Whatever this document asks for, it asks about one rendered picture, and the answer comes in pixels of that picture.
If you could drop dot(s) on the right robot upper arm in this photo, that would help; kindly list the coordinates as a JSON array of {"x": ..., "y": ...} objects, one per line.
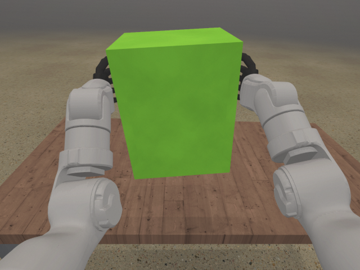
[{"x": 314, "y": 192}]

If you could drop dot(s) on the right robot forearm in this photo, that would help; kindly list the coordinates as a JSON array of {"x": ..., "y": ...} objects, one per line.
[{"x": 291, "y": 139}]

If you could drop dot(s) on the robot left hand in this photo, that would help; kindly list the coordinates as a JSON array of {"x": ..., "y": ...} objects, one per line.
[{"x": 103, "y": 73}]

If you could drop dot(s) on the left robot forearm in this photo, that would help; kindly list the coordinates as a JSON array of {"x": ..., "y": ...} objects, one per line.
[{"x": 87, "y": 133}]

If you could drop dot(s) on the left robot upper arm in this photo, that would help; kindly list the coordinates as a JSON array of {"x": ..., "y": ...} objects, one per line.
[{"x": 80, "y": 212}]

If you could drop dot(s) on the table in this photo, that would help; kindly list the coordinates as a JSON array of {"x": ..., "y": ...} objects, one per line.
[{"x": 238, "y": 207}]

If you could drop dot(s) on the robot right hand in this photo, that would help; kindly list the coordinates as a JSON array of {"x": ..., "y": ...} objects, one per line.
[{"x": 250, "y": 69}]

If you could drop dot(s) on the carton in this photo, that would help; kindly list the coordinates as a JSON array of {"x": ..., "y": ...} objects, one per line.
[{"x": 177, "y": 95}]

